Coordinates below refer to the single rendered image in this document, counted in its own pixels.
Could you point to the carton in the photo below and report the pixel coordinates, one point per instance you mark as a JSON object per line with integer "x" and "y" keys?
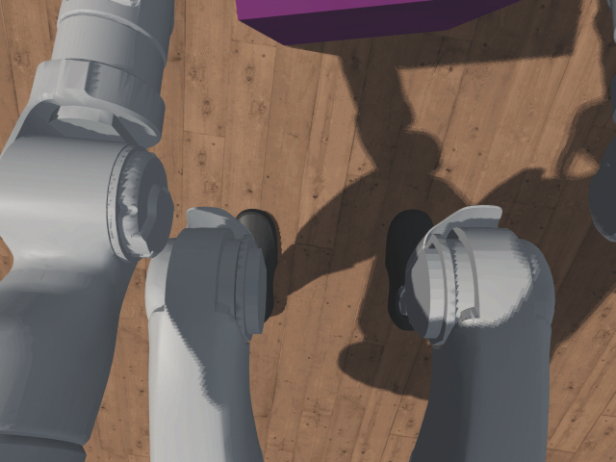
{"x": 306, "y": 21}

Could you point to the left robot forearm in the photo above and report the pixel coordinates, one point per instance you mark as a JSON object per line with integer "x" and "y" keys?
{"x": 104, "y": 79}

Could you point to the right robot shin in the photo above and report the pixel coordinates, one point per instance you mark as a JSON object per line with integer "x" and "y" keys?
{"x": 484, "y": 216}

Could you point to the left robot thigh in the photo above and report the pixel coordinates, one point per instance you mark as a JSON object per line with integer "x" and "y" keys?
{"x": 198, "y": 375}

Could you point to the left robot upper arm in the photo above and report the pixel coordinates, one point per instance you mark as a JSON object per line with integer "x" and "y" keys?
{"x": 77, "y": 215}

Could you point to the right robot upper arm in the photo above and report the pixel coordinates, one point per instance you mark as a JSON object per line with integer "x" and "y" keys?
{"x": 602, "y": 195}

